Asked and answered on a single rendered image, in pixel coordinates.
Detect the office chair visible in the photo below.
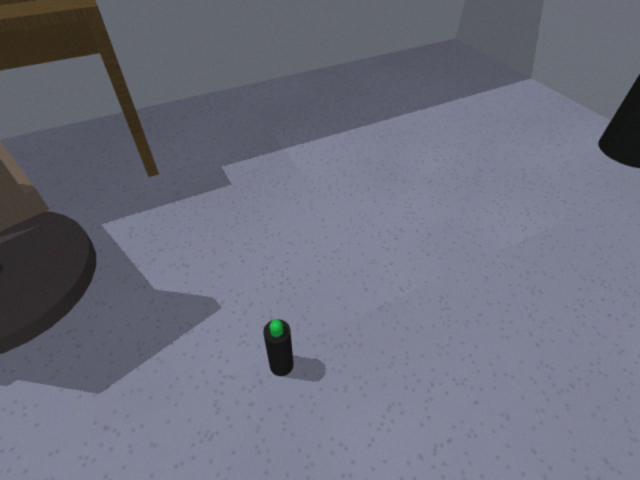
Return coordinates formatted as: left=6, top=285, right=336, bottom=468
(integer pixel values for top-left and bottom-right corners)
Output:
left=0, top=141, right=96, bottom=354

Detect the desk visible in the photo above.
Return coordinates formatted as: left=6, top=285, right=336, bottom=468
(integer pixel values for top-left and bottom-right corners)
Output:
left=0, top=0, right=159, bottom=177

